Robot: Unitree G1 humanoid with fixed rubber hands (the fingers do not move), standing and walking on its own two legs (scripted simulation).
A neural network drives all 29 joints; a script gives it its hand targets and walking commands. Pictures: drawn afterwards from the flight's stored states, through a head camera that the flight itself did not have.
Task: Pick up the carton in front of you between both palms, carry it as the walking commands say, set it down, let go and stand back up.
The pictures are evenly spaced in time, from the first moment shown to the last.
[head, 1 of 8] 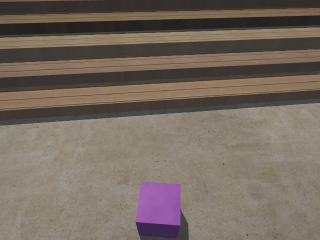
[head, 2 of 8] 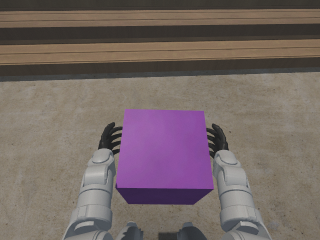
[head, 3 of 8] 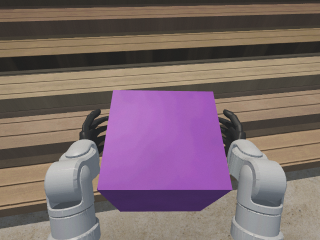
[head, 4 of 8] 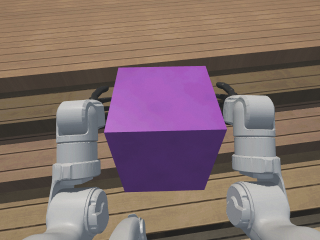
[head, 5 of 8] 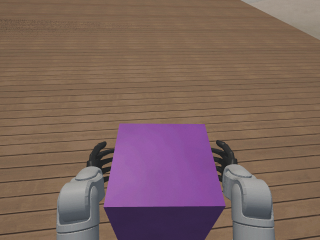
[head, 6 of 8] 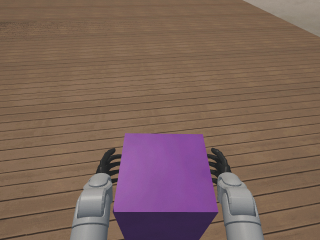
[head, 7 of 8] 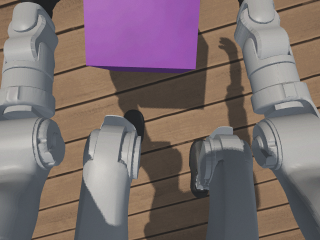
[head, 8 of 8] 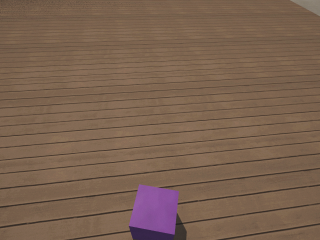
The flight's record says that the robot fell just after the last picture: no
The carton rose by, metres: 1.56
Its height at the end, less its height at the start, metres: +0.79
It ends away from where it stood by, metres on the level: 4.81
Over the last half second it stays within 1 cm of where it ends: yes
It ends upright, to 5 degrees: yes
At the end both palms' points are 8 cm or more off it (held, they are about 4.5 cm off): yes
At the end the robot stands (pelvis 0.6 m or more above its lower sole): yes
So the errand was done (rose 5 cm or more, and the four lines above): yes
